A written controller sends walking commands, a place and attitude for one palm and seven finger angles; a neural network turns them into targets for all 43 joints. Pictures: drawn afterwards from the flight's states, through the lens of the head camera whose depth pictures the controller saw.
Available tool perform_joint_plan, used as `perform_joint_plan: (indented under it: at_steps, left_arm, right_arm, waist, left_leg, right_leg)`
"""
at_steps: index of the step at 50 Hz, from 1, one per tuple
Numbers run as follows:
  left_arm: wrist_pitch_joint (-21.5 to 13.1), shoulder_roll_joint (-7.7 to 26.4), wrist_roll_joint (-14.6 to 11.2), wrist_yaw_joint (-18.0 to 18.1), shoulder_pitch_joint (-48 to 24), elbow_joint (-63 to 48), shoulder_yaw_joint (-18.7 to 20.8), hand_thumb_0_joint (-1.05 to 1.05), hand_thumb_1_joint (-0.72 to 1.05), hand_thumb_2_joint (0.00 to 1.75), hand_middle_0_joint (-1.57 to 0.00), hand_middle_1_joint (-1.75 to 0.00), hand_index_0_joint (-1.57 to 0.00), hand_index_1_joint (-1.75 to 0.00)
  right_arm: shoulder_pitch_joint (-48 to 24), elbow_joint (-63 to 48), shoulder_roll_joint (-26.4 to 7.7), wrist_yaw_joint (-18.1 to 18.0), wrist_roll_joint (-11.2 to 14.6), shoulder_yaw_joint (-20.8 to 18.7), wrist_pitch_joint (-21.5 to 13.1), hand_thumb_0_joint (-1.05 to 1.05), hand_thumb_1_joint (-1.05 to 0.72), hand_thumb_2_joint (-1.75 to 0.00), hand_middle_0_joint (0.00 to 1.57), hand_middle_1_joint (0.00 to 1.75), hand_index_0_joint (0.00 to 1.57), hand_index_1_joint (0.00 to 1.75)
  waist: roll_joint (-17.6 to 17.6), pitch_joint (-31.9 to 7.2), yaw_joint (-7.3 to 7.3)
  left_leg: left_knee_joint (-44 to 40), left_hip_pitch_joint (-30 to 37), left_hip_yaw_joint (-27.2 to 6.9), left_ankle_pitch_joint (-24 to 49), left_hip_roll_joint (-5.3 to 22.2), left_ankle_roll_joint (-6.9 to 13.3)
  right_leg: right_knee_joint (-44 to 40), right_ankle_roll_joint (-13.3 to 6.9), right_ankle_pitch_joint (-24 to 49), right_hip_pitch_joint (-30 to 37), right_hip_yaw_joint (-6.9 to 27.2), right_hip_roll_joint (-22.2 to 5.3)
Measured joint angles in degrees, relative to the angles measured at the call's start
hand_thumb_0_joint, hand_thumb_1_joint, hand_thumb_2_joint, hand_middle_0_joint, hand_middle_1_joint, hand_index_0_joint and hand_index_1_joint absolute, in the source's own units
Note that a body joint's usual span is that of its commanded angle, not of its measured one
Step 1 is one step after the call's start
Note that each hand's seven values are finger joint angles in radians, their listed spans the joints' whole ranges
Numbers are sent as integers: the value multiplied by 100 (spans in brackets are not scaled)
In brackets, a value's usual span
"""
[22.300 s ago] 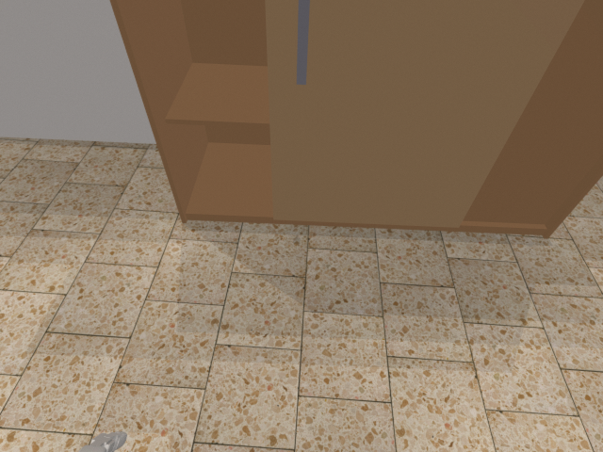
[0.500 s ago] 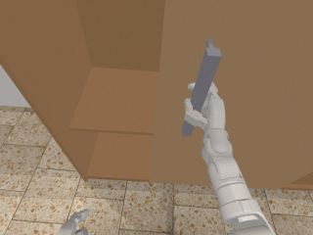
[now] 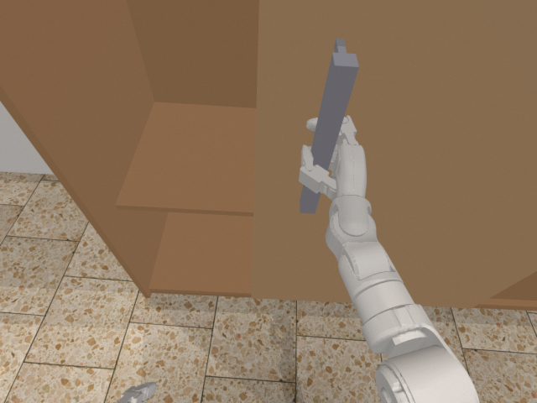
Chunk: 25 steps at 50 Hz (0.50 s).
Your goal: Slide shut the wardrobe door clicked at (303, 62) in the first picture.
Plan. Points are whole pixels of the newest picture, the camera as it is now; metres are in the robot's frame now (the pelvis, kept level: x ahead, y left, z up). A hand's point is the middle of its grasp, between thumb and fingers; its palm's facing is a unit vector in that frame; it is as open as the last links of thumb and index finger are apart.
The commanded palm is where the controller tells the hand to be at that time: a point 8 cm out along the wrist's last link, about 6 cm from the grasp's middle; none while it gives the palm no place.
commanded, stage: step sideways, sliding the door along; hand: right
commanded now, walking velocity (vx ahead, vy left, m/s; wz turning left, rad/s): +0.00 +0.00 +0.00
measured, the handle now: (320, 140) +0.48 -0.03 +0.12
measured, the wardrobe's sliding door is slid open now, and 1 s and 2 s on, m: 0.37 0.33 0.10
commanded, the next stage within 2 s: none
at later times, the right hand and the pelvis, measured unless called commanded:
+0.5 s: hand (295, 166) +0.42 +0.01 +0.12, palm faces -0.16 +0.98 -0.13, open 6.7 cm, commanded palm +0.42 -0.03 +0.12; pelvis -0.01 +0.03 +0.00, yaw +0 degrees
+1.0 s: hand (277, 164) +0.43 +0.04 +0.12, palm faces +0.00 +0.99 -0.10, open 6.6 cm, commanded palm +0.41 +0.06 +0.12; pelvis +0.01 +0.13 +0.00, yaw -3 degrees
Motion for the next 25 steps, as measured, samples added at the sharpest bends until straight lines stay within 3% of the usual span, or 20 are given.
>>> perform_joint_plan:
  at_steps: [6,11,14,21,25]
  left_arm:
    - [-42,24,3,-14,54,57,19,0,91,90,-19,-30,-20,-30]
    - [254,47,-165,498,-191,70,-108,0,91,90,-19,-30,-20,-30]
    - [350,75,-216,717,-251,21,-127,0,91,90,-19,-30,-20,-30]
    - [481,73,-234,932,-358,-3,-141,0,91,90,-19,-30,-20,-30]
    - [518,4,-222,950,-411,222,-152,0,91,90,-20,-30,-20,-30]
  right_arm:
    - [-253,340,9,-94,13,4,-94,-1,-68,-80,29,138,22,140]
    - [-426,643,-434,641,-13,-189,-91,-1,-62,-75,33,136,24,140]
    - [-581,947,-570,925,34,-219,-88,-1,-60,-74,35,134,27,140]
    - [-802,1185,-586,1151,166,-361,5,0,-59,-75,36,132,29,140]
    - [-916,1283,-473,1250,24,-397,71,1,-59,-76,35,132,30,140]
  waist:
    - [9,17,60]
    - [36,397,139]
    - [10,473,107]
    - [-289,795,16]
    - [-181,1023,13]
  left_leg:
    - [62,-91,8,21,-31,14]
    - [-155,347,-172,147,-83,0]
    - [-96,462,-249,120,-120,16]
    - [51,813,-74,-35,-413,193]
    - [-249,1252,149,23,-452,325]
  right_leg:
    - [51,19,35,-87,17,-29]
    - [-226,-4,117,465,-160,-103]
    - [-187,8,65,624,-236,-151]
    - [291,117,-229,787,-18,-420]
    - [804,-103,-14,765,-115,-480]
